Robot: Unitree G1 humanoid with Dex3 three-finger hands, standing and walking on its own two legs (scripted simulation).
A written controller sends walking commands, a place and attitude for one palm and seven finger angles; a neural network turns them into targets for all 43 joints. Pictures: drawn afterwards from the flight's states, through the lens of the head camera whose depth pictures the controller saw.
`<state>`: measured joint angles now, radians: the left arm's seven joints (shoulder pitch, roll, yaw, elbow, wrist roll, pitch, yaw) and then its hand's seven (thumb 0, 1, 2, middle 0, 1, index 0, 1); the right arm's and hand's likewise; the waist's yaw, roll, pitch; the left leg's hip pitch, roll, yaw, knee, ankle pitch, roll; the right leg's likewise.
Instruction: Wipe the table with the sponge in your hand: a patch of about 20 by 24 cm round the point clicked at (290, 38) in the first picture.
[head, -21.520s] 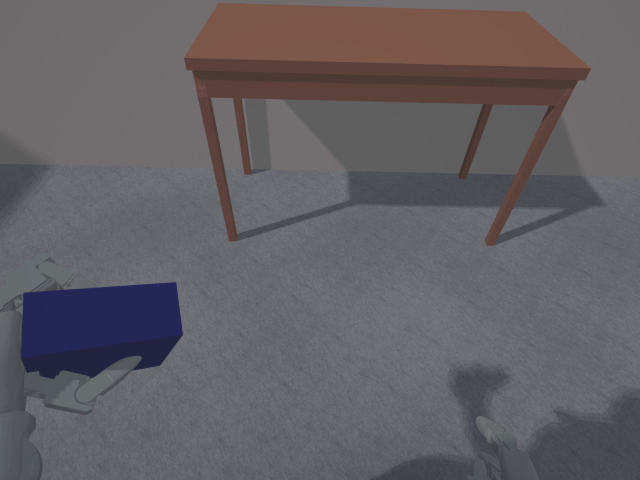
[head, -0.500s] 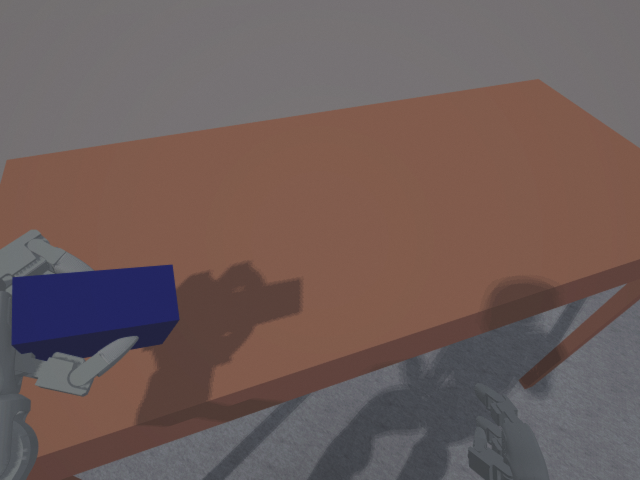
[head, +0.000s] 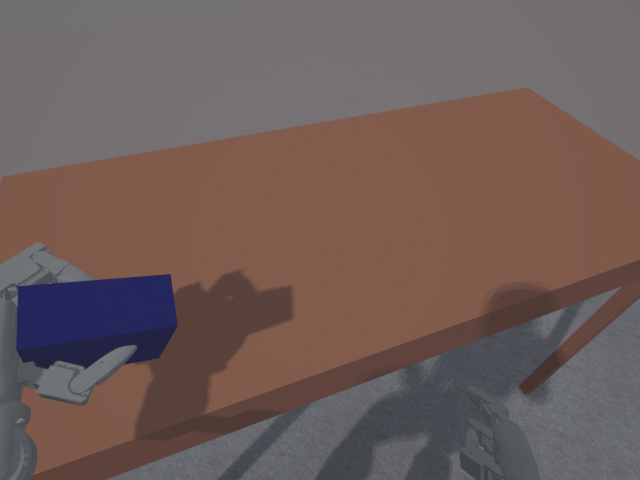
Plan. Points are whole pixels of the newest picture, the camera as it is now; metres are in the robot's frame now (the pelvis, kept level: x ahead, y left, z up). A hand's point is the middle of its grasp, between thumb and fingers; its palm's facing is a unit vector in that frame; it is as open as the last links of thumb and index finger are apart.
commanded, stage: look again from close up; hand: left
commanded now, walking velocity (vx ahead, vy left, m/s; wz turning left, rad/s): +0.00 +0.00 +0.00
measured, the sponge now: (122, 325) +0.23 +0.22 +0.14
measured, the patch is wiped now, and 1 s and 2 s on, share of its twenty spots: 0.00 0.00 0.00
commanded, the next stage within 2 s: shuffle to correct the standing spot in 0.08 s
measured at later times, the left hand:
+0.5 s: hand (92, 306) +0.23 +0.24 +0.16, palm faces +0.36 -0.87 -0.33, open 9.1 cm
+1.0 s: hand (152, 329) +0.22 +0.18 +0.16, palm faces +0.33 -0.87 -0.36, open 9.1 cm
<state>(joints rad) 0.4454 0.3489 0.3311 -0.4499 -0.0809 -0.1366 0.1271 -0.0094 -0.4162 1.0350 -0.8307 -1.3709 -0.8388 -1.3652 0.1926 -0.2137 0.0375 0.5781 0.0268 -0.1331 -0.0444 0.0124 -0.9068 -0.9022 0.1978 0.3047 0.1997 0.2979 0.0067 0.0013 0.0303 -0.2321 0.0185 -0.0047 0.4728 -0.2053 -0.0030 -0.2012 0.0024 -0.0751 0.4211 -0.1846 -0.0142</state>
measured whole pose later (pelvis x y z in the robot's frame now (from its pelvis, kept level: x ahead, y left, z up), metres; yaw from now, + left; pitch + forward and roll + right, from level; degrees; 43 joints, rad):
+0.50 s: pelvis +0.01 +0.00 +0.00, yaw -1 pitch -1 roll +0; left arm 0.44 0.35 0.34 -0.48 -0.08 -0.12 0.12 -0.01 -0.42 1.04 -0.83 -1.37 -0.84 -1.37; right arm 0.18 -0.18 0.05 0.55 0.02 -0.10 -0.04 0.01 -0.91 -0.90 0.20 0.30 0.20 0.30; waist 0.01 -0.02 0.04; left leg -0.20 0.02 0.02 0.42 -0.20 0.00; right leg -0.19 0.00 -0.05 0.40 -0.18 -0.01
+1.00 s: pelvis +0.00 -0.05 +0.00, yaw -1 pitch -1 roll -1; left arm 0.50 0.35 0.33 -0.50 -0.12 -0.08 0.12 -0.01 -0.42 1.04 -0.83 -1.37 -0.84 -1.37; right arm 0.20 -0.23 0.01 0.58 0.03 -0.07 -0.05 0.01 -0.91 -0.90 0.20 0.30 0.20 0.30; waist -0.01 0.04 0.02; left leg -0.27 0.10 -0.02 0.51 -0.23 -0.04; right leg -0.25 0.08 -0.09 0.45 -0.20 -0.09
